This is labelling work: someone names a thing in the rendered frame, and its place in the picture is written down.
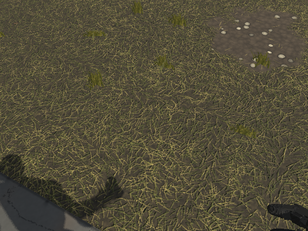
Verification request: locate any right robot hand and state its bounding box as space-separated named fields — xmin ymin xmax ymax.
xmin=267 ymin=203 xmax=308 ymax=231

